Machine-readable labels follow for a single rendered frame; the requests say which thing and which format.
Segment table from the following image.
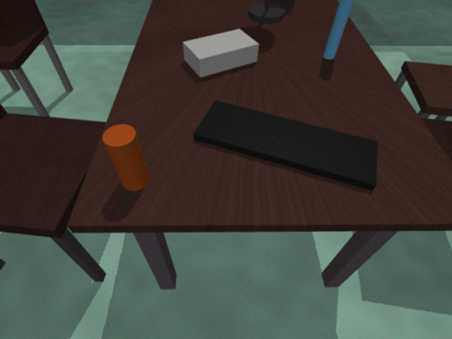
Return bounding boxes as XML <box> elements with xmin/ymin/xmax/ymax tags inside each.
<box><xmin>67</xmin><ymin>0</ymin><xmax>452</xmax><ymax>290</ymax></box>

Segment desk lamp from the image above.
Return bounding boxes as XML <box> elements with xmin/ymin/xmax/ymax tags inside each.
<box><xmin>249</xmin><ymin>0</ymin><xmax>285</xmax><ymax>23</ymax></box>

